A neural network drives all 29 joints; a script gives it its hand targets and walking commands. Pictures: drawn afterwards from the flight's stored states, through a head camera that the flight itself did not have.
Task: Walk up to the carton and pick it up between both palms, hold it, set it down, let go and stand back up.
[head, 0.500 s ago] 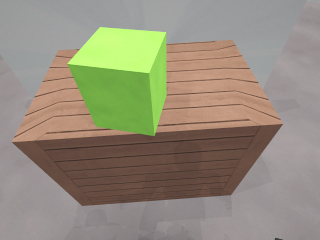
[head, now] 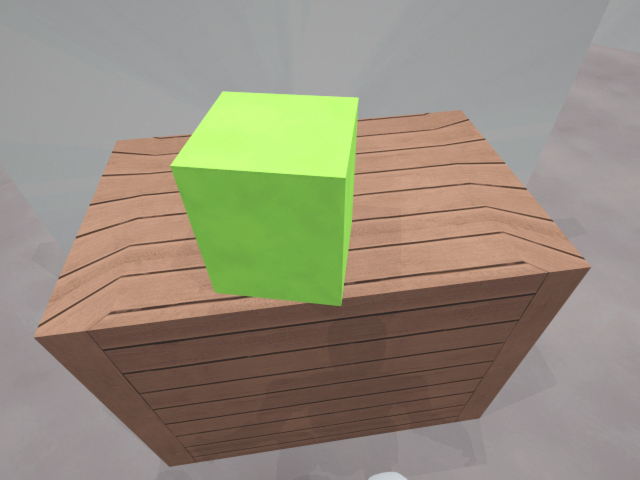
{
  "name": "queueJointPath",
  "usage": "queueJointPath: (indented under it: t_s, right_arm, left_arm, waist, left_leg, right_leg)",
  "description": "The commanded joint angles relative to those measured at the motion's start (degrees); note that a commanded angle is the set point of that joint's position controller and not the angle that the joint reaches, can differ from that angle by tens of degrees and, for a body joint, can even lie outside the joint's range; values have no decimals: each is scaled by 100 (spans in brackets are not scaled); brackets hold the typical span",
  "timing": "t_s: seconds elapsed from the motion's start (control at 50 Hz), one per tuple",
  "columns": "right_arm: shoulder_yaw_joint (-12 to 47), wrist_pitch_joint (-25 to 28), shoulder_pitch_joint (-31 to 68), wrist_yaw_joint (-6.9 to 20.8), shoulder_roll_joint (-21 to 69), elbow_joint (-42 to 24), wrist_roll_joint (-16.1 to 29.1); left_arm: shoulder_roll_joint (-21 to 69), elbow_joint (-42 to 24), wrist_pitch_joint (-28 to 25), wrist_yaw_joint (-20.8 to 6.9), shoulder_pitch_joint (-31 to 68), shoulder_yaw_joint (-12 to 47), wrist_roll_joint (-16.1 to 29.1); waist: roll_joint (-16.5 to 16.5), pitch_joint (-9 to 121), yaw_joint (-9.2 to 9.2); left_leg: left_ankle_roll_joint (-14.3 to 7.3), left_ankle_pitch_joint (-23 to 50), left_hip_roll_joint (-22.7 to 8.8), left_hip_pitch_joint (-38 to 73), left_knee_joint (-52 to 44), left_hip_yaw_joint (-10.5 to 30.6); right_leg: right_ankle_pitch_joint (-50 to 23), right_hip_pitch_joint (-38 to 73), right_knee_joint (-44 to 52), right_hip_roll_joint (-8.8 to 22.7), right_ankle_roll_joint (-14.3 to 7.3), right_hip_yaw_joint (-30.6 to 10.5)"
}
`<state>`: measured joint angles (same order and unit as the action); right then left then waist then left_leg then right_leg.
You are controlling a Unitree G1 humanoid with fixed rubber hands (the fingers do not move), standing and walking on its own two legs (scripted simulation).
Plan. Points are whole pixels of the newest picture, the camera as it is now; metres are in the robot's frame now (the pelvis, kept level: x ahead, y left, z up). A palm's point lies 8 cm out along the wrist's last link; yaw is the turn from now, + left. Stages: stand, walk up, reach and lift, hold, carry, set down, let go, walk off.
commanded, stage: walk up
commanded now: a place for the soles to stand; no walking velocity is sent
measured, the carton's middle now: (282, 200) +0.52 +0.04 +0.08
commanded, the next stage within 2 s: none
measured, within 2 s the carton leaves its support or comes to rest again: neither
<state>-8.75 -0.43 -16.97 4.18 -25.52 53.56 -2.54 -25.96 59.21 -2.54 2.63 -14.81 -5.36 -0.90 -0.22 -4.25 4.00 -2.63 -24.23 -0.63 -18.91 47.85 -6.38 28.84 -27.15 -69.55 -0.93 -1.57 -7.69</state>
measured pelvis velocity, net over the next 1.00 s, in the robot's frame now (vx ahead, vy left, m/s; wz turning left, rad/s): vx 0.10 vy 0.01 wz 0.11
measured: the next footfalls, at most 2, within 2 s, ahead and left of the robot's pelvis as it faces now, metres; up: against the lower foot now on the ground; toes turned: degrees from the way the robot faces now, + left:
right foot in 0.24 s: +0.17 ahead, -0.08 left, +0.00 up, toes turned +19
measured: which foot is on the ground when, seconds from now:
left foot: down 0.00-1.00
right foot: up 0.00-0.22, down 0.24-1.00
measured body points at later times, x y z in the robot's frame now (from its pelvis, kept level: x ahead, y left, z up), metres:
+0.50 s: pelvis +0.09 +0.01 +0.01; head +0.12 +0.01 +0.46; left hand +0.23 +0.30 -0.10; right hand +0.17 -0.30 -0.12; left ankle +0.04 +0.12 -0.70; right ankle +0.17 -0.09 -0.70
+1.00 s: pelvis +0.10 +0.01 +0.03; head +0.11 +0.02 +0.48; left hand +0.16 +0.33 -0.10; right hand +0.24 -0.28 -0.09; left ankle +0.04 +0.12 -0.70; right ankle +0.17 -0.09 -0.70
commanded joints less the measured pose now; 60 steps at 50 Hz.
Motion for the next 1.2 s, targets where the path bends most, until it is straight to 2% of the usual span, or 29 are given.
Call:
queueJointPath:
  t_s: [0.0, 0.1, 0.14, 0.16, 0.2, 0.22, 0.24, 0.26, 0.3, 0.34, 0.4, 0.42, 0.44, 0.46, 0.5, 0.54, 0.6, 0.62, 0.66, 0.68, 0.7, 0.76, 0.8, 0.9, 0.94, 1.0, 1.04, 1.16, 1.18]
  right_arm:
    - [-158, 299, 275, -158, -1671, -569, 30]
    - [102, 429, -208, -308, -1106, -434, 157]
    - [248, 485, 31, -379, -961, -401, 234]
    - [236, 476, 100, -412, -988, -375, 270]
    - [342, 411, 137, -473, -919, -381, 348]
    - [376, 387, 28, -486, -863, -407, 391]
    - [462, 347, -204, -509, -617, -379, 433]
    - [365, 237, -375, -562, -878, -205, 436]
    - [344, 202, -100, -545, -825, 0, 294]
    - [280, 233, -456, -505, -920, 155, 213]
    - [238, 359, 456, -480, -1305, 87, 144]
    - [297, 401, 680, -457, -1180, 89, 165]
    - [348, 424, 769, -489, -1032, 96, 224]
    - [368, 406, 604, -508, -973, 159, 279]
    - [385, 337, 690, -531, -894, 207, 277]
    - [396, 284, 620, -509, -802, 283, 299]
    - [323, 305, 584, -518, -999, 276, 242]
    - [334, 309, 736, -505, -1102, 234, 277]
    - [342, 339, 991, -504, -1170, 222, 231]
    - [370, 317, 1102, -511, -1023, 242, 278]
    - [394, 299, 1023, -518, -1031, 241, 308]
    - [467, 221, 1316, -530, -907, 233, 270]
    - [446, 184, 1145, -503, -918, 338, 275]
    - [438, 228, 1321, -498, -989, 369, 245]
    - [442, 219, 1380, -484, -975, 371, 226]
    - [503, 206, 1449, -498, -894, 433, 193]
    - [497, 210, 1289, -485, -875, 483, 198]
    - [485, 236, 1367, -480, -834, 500, 143]
    - [523, 261, 1267, -474, -812, 482, 135]
  left_arm:
    - [-1275, -684, -304, -207, 455, -204, -19]
    - [-796, -952, -134, -352, 615, -100, -80]
    - [-613, -972, -103, -335, 655, -42, -17]
    - [-547, -957, -100, -328, 552, -30, -4]
    - [-687, -810, -81, -243, 535, -68, -35]
    - [-932, -904, -99, -190, 365, -106, -49]
    - [-1158, -888, -111, -157, 485, -141, -5]
    - [-1149, -943, -68, -153, 728, -89, 81]
    - [-1057, -965, -32, -132, 1055, -20, 48]
    - [-973, -1028, 29, -133, 1442, 15, 40]
    - [-805, -935, 76, -177, 1586, 9, 108]
    - [-850, -924, 21, -178, 1624, 34, 60]
    - [-922, -854, -43, -190, 1491, 37, 71]
    - [-907, -774, -69, -194, 1540, 16, 115]
    - [-932, -651, -92, -160, 1234, 49, 156]
    - [-998, -599, -58, -122, 1288, 32, 113]
    - [-963, -598, 33, -166, 1758, 94, 129]
    - [-862, -664, 53, -168, 1823, 57, 114]
    - [-701, -482, 39, -174, 1804, 115, 106]
    - [-697, -449, 9, -185, 1768, 157, 101]
    - [-808, -410, -23, -195, 1765, 95, 110]
    - [-1059, -214, -13, -206, 1311, 77, 75]
    - [-1135, -156, 24, -188, 1421, 89, 76]
    - [-869, -120, 62, -209, 1719, 94, 64]
    - [-884, -100, 56, -246, 1665, 103, 29]
    - [-776, 1, 79, -256, 1695, 122, 91]
    - [-816, 48, 45, -261, 1785, 84, 19]
    - [-786, 174, 35, -272, 1699, 101, 50]
    - [-820, 173, 22, -269, 1741, 80, 9]
  waist:
    - [-455, -647, -186]
    - [-361, -524, -248]
    - [-242, -245, -428]
    - [-539, 124, -492]
    - [-95, 329, -595]
    - [193, 659, -571]
    - [782, 1000, -480]
    - [715, 1068, -424]
    - [599, 828, -323]
    - [632, 448, -62]
    - [-237, -46, -323]
    - [-164, -6, -391]
    - [143, 212, -466]
    - [-10, 698, -339]
    - [-33, 1270, -452]
    - [54, 1325, -371]
    - [-10, 1338, -194]
    - [-373, 1129, -258]
    - [-375, 841, -341]
    - [-35, 822, -419]
    - [-274, 847, -381]
    - [-178, 1056, -551]
    - [206, 1231, -442]
    - [45, 649, -494]
    - [80, 819, -518]
    - [-471, 417, -517]
    - [65, 442, -474]
    - [-137, 340, -559]
    - [167, 450, -504]
  left_leg:
    - [-1248, -1608, -1799, -18, -3377, 3190]
    - [-1095, 1362, -1717, 245, -2885, 2343]
    - [-843, 3393, -1513, 198, -2387, 1676]
    - [-732, 4049, -1340, 457, -1890, 1293]
    - [-358, 4561, -1047, 27, -1235, 1141]
    - [-50, 4015, -721, -45, -743, 955]
    - [180, 2690, -135, -336, -70, 858]
    - [256, 240, 97, 19, 143, 818]
    - [96, -822, 10, 161, -224, 951]
    - [-54, -25, -187, 314, -1007, 1120]
    - [-498, 761, -1181, -191, -2435, 2997]
    - [-496, 1765, -1191, -348, -2215, 2744]
    - [-277, 2962, -906, -146, -1730, 2130]
    - [42, 3459, -631, 174, -1378, 1747]
    - [135, 2949, -261, 280, -856, 1272]
    - [135, 2238, -202, 360, -848, 1182]
    - [10, 2904, -603, 928, -1501, 1819]
    - [-182, 2869, -785, 956, -1735, 2068]
    - [-313, 3775, -999, 909, -1813, 2207]
    - [-296, 3860, -855, 818, -1622, 1973]
    - [-78, 3860, -699, 598, -1600, 1803]
    - [41, 2472, -399, 342, -1498, 1468]
    - [93, 2023, -281, 676, -1391, 1322]
    - [-193, 2218, -703, 355, -2204, 1985]
    - [-110, 2216, -585, 468, -2137, 1760]
    - [-34, 1931, -558, 259, -2481, 1745]
    - [-110, 1566, -527, 170, -2595, 1790]
    - [-62, 1483, -458, 317, -2682, 1707]
    - [-96, 1652, -523, 202, -2772, 1787]
  right_leg:
    - [-399, -753, 990, 524, 12, 470]
    - [-935, -201, 2057, 509, 0, 695]
    - [-1245, 592, 2634, 446, -21, 725]
    - [-1453, 920, 3038, 356, -72, 883]
    - [-2247, 1919, 3525, 257, -188, 873]
    - [-3528, 2357, 3779, 706, -398, 282]
    - [-3265, 2502, 4303, 1579, -860, -995]
    - [-2395, 1977, 4483, 2179, -1441, -1666]
    - [-1291, 1309, 4463, 2082, -1357, -1422]
    - [-964, 882, 4236, 1865, -965, -940]
    - [-1009, 666, 3114, 385, -38, 602]
    - [-1464, 1105, 3303, 410, -42, 538]
    - [-2580, 1474, 3495, 616, -174, 437]
    - [-3247, 1704, 3516, 905, -358, 168]
    - [-4167, 2217, 3594, 1381, -774, -214]
    - [-4079, 2122, 3694, 1666, -1001, -323]
    - [-3594, 1436, 3225, 1178, -484, 406]
    - [-2999, 1111, 3171, 868, -281, 552]
    - [-2832, 1205, 3322, 636, -104, 754]
    - [-3097, 1417, 3492, 704, -183, 653]
    - [-3252, 1689, 3537, 824, -251, 599]
    - [-3236, 2240, 4012, 1327, -516, 111]
    - [-3330, 2129, 4225, 1657, -734, -78]
    - [-2381, 1915, 4012, 899, -187, 737]
    - [-2508, 2050, 4260, 1031, -225, 601]
    - [-2101, 1966, 4387, 987, -191, 633]
    - [-1663, 2171, 4598, 1046, -198, 545]
    - [-1602, 2164, 4862, 1066, -169, 528]
    - [-1773, 2434, 4774, 1037, -194, 602]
